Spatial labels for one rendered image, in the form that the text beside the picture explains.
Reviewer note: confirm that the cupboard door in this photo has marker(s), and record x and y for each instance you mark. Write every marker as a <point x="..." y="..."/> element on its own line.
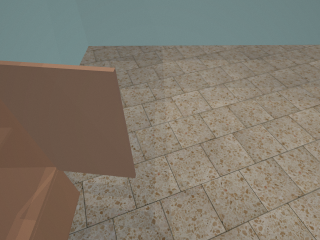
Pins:
<point x="74" y="113"/>

